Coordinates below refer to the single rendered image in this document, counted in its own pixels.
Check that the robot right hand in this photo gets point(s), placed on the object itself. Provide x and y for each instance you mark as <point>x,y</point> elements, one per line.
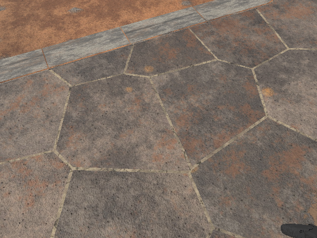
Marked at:
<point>299,230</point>

